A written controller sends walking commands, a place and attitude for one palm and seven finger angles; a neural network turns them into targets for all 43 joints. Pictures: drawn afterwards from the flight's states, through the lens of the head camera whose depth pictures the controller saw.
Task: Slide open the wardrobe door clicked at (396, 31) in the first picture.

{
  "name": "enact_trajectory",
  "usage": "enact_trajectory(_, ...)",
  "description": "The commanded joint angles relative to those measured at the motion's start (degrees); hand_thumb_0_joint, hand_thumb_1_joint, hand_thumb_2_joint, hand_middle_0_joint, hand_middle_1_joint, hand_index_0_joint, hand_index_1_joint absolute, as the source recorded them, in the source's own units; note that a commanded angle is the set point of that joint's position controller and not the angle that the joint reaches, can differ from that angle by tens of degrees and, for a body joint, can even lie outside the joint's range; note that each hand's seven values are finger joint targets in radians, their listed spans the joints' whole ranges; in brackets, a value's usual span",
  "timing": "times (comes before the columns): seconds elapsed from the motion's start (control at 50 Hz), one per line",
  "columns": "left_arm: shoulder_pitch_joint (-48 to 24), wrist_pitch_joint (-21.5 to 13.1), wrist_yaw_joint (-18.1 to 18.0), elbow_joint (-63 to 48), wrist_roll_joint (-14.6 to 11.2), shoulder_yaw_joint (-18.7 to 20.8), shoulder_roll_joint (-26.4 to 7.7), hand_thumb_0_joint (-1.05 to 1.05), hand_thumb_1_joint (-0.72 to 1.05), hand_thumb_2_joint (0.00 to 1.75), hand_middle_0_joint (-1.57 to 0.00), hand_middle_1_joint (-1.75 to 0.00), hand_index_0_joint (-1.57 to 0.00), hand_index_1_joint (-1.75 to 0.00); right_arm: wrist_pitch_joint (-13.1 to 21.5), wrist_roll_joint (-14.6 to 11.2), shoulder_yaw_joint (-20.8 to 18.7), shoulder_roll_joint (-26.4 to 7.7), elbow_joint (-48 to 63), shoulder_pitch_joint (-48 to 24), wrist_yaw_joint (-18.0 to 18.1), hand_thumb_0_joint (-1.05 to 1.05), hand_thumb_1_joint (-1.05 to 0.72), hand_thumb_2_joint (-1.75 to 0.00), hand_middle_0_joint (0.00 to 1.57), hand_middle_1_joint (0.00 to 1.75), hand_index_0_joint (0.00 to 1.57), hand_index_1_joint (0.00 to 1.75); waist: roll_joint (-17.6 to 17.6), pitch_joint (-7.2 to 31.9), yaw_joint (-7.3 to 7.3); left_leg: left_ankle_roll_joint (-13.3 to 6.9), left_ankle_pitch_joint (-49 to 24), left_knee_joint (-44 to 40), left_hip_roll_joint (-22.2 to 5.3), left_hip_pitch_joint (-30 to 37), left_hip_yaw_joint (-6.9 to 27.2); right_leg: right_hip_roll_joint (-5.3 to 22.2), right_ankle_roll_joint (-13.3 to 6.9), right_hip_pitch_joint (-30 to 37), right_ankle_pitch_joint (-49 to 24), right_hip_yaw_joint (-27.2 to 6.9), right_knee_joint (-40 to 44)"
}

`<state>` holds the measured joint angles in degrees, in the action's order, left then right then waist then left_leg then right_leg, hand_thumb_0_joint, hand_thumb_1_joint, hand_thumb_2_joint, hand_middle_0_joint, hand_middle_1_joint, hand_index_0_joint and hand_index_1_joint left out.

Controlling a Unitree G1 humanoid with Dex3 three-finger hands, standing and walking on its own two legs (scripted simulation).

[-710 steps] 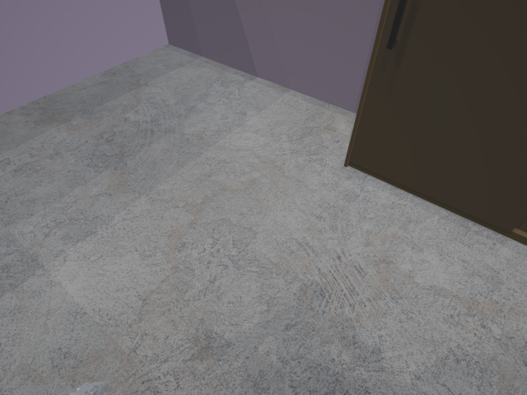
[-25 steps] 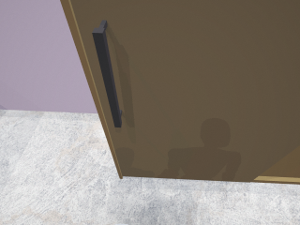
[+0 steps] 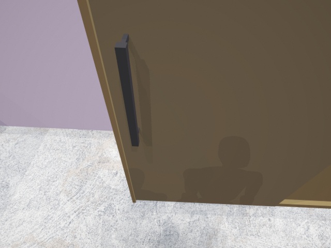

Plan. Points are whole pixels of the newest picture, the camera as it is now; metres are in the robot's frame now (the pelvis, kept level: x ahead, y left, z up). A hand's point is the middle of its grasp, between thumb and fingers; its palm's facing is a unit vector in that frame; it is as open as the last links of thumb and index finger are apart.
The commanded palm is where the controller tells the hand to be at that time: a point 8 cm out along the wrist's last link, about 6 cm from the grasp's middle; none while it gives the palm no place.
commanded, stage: come to a stop and stand still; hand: left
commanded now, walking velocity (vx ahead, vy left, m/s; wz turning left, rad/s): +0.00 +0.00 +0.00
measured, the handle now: (131, 100) +0.45 +0.13 +0.11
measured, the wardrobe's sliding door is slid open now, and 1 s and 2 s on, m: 0.00 0.00 0.00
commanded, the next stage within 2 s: look again from close up in 1.06 s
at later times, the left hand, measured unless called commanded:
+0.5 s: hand out of the picture +0.00 +0.13 -0.18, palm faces +0.04 -0.99 -0.16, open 7.3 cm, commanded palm none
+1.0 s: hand out of the picture +0.04 +0.19 -0.18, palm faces -0.01 -0.98 -0.22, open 7.4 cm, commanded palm none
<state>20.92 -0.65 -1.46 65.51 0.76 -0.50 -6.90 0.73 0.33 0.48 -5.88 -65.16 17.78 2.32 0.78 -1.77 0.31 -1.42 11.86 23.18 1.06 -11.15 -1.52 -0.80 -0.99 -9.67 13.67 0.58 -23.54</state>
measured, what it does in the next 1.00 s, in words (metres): stands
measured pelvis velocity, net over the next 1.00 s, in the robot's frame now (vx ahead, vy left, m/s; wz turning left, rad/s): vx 0.01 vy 0.01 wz -0.01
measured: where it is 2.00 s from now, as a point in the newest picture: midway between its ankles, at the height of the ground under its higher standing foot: outside the picture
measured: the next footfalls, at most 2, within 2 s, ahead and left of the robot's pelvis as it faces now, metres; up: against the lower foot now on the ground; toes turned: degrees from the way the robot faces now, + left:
none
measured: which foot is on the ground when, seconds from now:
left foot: down 0.00-1.00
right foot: down 0.00-1.00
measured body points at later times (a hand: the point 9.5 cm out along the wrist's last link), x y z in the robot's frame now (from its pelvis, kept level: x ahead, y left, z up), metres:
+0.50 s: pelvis +0.02 -0.02 +0.00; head +0.03 -0.02 +0.45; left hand +0.00 +0.19 -0.16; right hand +0.00 -0.23 -0.16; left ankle +0.01 +0.10 -0.74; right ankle -0.01 -0.11 -0.74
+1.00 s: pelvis +0.01 +0.01 -0.01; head +0.02 +0.00 +0.44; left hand +0.04 +0.24 -0.16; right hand +0.02 -0.21 -0.17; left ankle +0.01 +0.10 -0.74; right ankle -0.01 -0.11 -0.74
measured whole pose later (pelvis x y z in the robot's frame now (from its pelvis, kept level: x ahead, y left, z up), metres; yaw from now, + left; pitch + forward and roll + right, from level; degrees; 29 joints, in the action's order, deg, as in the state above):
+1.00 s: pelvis +0.01 +0.01 -0.01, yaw -1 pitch -1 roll +0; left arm 15.9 -0.9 -2.2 60.2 0.8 -0.9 -9.4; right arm 1.0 0.6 1.0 -9.6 -61.0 16.9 1.3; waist -0.8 -0.7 -0.4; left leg -2.5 15.7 27.4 2.3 -11.3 -2.0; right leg 0.2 -0.2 -10.3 17.6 -0.6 -28.5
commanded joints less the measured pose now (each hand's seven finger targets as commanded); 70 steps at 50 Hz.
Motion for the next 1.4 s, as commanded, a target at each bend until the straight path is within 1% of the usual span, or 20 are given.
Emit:
enact_trajectory(0.0,4.30,-1.13,-0.46,-0.67,-0.35,0.35,-3.86,0.00,0.90,0.90,-0.20,-0.30,-0.20,-0.30,1.21,-0.10,-0.37,-4.68,0.56,3.97,0.65,0.00,-0.90,-0.90,0.20,0.30,0.20,0.30,0.81,-2.58,-0.08,-0.53,-5.99,-3.67,-6.78,0.88,4.75,5.99,-0.66,-2.20,-6.72,-5.36,5.25)
enact_trajectory(0.16,5.72,-1.40,-0.85,-0.29,-0.30,0.35,-3.49,0.00,0.90,0.90,-0.20,-0.30,-0.20,-0.30,1.32,-0.08,-0.27,-3.85,-0.27,4.36,0.85,0.00,-0.90,-0.90,0.20,0.30,0.20,0.30,0.16,-1.58,0.19,-0.18,-8.07,-3.12,-6.63,1.93,4.07,6.19,-0.91,-0.56,-11.10,-5.47,5.13)
enact_trajectory(0.18,5.55,-1.36,-0.93,-0.36,-0.19,0.31,-3.51,0.00,0.90,0.90,-0.20,-0.30,-0.20,-0.30,1.24,-0.17,-0.24,-3.78,-0.19,4.39,0.87,0.00,-0.90,-0.90,0.20,0.30,0.20,0.30,0.83,-3.23,0.24,-0.15,-7.74,-3.11,-6.61,1.15,3.99,6.23,-0.88,-0.99,-11.49,-5.33,5.25)
enact_trajectory(0.26,5.31,-1.43,-0.97,-0.76,-0.31,0.41,-3.64,0.00,0.90,0.90,-0.20,-0.30,-0.20,-0.30,1.32,0.01,-0.21,-4.04,-0.22,4.49,0.91,0.00,-0.90,-0.90,0.20,0.30,0.20,0.30,-0.39,-2.04,0.28,0.01,-8.66,-3.04,-6.57,1.62,3.86,6.34,-0.99,-0.12,-12.74,-5.40,5.15)
enact_trajectory(0.34,4.46,-1.34,-1.00,-1.23,-0.30,0.59,-4.08,0.00,0.90,0.90,-0.20,-0.30,-0.20,-0.30,1.29,0.06,-0.22,-4.16,0.12,4.52,0.93,0.00,-0.90,-0.90,0.20,0.30,0.20,0.30,-0.94,-2.73,0.43,0.10,-8.78,-3.18,-6.55,1.38,3.90,6.39,-1.10,0.04,-13.06,-5.34,5.11)
enact_trajectory(0.38,4.01,-1.37,-1.00,-1.50,-0.20,0.62,-4.32,0.00,0.90,0.90,-0.20,-0.30,-0.20,-0.30,1.24,0.06,-0.29,-4.29,0.28,4.49,0.89,0.00,-0.90,-0.90,0.20,0.30,0.20,0.30,0.17,-3.29,0.49,0.14,-8.75,-3.12,-6.60,1.16,3.72,6.34,-1.11,-0.01,-13.71,-5.23,5.12)
enact_trajectory(0.52,2.81,-1.43,-0.88,-2.37,-0.34,0.87,-5.62,0.00,0.90,0.90,-0.20,-0.30,-0.20,-0.30,1.18,0.15,-0.34,-5.49,0.78,4.20,0.78,0.00,-0.90,-0.90,0.20,0.30,0.20,0.30,0.36,-2.06,0.47,0.30,-8.62,-3.22,-6.59,1.73,3.68,6.47,-1.22,0.85,-14.40,-5.67,5.38)
enact_trajectory(0.54,5.82,-2.84,-3.19,-0.62,0.67,1.11,-7.20,0.00,0.90,0.90,-0.20,-0.30,-0.20,-0.30,1.64,-0.20,-0.90,-8.15,4.83,-3.17,-0.41,0.00,-0.90,-0.90,0.20,0.30,0.20,0.30,-2.76,-4.59,1.95,1.80,-7.44,9.87,-5.90,-2.96,0.93,10.27,1.27,-1.91,-37.67,-9.77,3.68)
enact_trajectory(0.56,3.64,-3.06,-2.81,-3.85,0.24,1.61,-10.23,0.00,0.90,0.90,-0.20,-0.30,-0.20,-0.30,0.67,0.05,-0.73,-4.54,6.86,0.34,-0.63,0.00,-0.90,-0.90,0.20,0.30,0.20,0.30,-0.63,-0.36,-1.32,1.08,6.43,10.04,-3.59,-4.14,2.43,12.66,-0.73,0.13,-31.07,-12.82,3.56)
enact_trajectory(0.58,1.47,-3.64,-2.37,-4.76,0.23,1.81,-10.18,0.00,0.90,0.90,-0.20,-0.30,-0.20,-0.30,0.51,0.52,-0.66,-4.28,6.87,1.54,-0.92,0.00,-0.90,-0.90,0.20,0.30,0.20,0.30,-1.11,3.58,-1.56,1.25,5.82,9.82,-3.45,-3.29,1.91,13.98,-3.52,2.65,-34.17,-12.48,2.42)
enact_trajectory(0.6,0.14,-3.62,-2.09,-5.55,0.05,1.65,-9.54,0.00,0.90,0.90,-0.20,-0.30,-0.20,-0.30,0.71,0.21,-0.88,-4.63,6.96,3.52,-0.84,0.00,-0.90,-0.90,0.20,0.30,0.20,0.30,1.84,5.87,-2.56,0.98,4.39,7.72,-3.62,-1.22,2.24,12.06,-4.68,2.51,-28.94,-10.17,0.72)
enact_trajectory(0.62,-0.74,-3.36,-1.95,-5.89,-0.11,1.35,-8.21,0.00,0.90,0.90,-0.20,-0.30,-0.20,-0.30,0.71,0.26,-0.96,-5.51,6.82,3.53,-0.82,0.00,-0.90,-0.90,0.20,0.30,0.20,0.30,2.88,3.75,-2.51,0.73,1.86,6.47,-3.98,-0.59,2.70,10.07,-4.38,-0.22,-20.87,-8.84,0.90)
enact_trajectory(0.66,-1.40,-2.54,-1.64,-6.22,-0.24,0.91,-7.36,0.00,0.90,0.90,-0.20,-0.30,-0.20,-0.30,0.95,0.35,-0.90,-6.37,6.94,3.22,-0.79,0.00,-0.90,-0.90,0.20,0.30,0.20,0.30,-0.88,-0.11,-1.97,0.10,-2.62,3.41,-5.04,-1.22,4.56,7.02,-3.33,-3.20,-10.22,-7.22,0.27)
enact_trajectory(0.68,-1.22,-2.26,-1.56,-6.28,-0.04,0.87,-7.22,0.00,0.90,0.90,-0.20,-0.30,-0.20,-0.30,1.13,0.45,-0.75,-6.43,7.00,2.69,-0.76,0.00,-0.90,-0.90,0.20,0.30,0.20,0.30,-2.70,-2.38,-1.24,-0.19,-4.32,2.49,-5.59,-2.54,4.91,6.28,-3.13,-3.65,-8.85,-6.50,0.04)
enact_trajectory(0.76,-1.29,-1.17,-1.15,-6.38,-0.21,0.57,-7.45,0.00,0.90,0.90,-0.20,-0.30,-0.20,-0.30,1.04,0.46,-0.60,-8.35,7.66,1.73,-0.70,0.00,-0.90,-0.90,0.20,0.30,0.20,0.30,0.20,-4.78,-0.59,-1.03,0.17,-0.60,-5.65,-4.70,6.82,4.85,-2.28,-4.38,1.96,-6.42,0.61)
enact_trajectory(0.8,-1.29,-1.05,-1.05,-6.61,-0.12,0.64,-7.65,0.00,0.90,0.90,-0.20,-0.30,-0.20,-0.30,1.23,0.55,-0.52,-8.71,7.48,1.72,-0.70,0.00,-0.90,-0.90,0.20,0.30,0.20,0.30,-0.79,-3.93,-0.35,-1.27,-1.18,-1.28,-5.83,-4.28,7.00,4.75,-2.11,-3.46,0.74,-5.98,0.05)
enact_trajectory(0.86,-1.58,-0.77,-0.88,-6.77,-0.16,0.57,-7.89,0.00,0.90,0.90,-0.20,-0.30,-0.20,-0.30,1.30,0.53,-0.51,-9.54,7.16,1.15,-0.70,0.00,-0.90,-0.90,0.20,0.30,0.20,0.30,0.04,-4.11,-0.05,-1.52,0.27,-2.45,-5.97,-4.38,7.47,4.71,-1.77,-3.47,1.47,-5.74,0.08)
enact_trajectory(0.96,-1.90,-0.68,-0.85,-6.68,-0.19,0.58,-8.31,0.00,0.90,0.90,-0.20,-0.30,-0.20,-0.30,1.54,0.47,-0.49,-9.93,6.24,0.93,-0.57,0.00,-0.90,-0.90,0.20,0.30,0.20,0.30,0.58,-2.61,0.05,-1.57,-3.76,-2.32,-6.04,-2.27,6.87,5.17,-1.42,-2.33,-2.40,-5.68,-0.28)
enact_trajectory(1.02,-1.80,-0.62,-0.84,-6.40,-0.23,0.68,-8.62,0.00,0.90,0.90,-0.20,-0.30,-0.20,-0.30,1.75,0.43,-0.47,-9.82,5.68,0.85,-0.40,0.00,-0.90,-0.90,0.20,0.30,0.20,0.30,-0.93,-0.69,0.08,-1.60,-7.49,-1.80,-6.18,-0.69,6.45,5.35,-1.35,-1.08,-5.15,-5.45,-0.88)
enact_trajectory(1.38,-1.64,-0.43,-0.97,-4.08,-0.01,0.75,-8.31,0.00,0.90,0.90,-0.20,-0.30,-0.20,-0.30,1.71,0.19,-0.93,-9.66,3.27,-0.51,0.12,0.00,-0.90,-0.90,0.20,0.30,0.20,0.30,-0.40,-0.69,0.04,-1.66,-13.99,-1.44,-6.57,2.41,5.44,5.93,-0.75,-0.19,-10.72,-5.03,-0.61)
